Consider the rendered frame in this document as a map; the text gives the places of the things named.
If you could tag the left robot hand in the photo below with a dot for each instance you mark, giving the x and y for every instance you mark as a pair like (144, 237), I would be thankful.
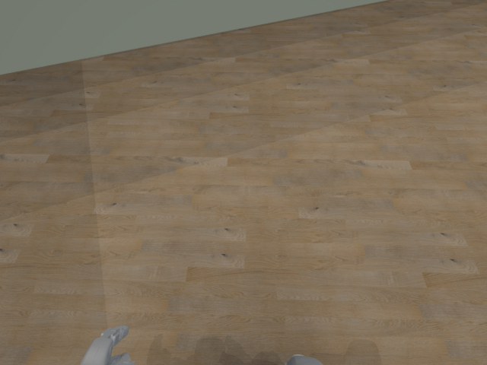
(100, 350)

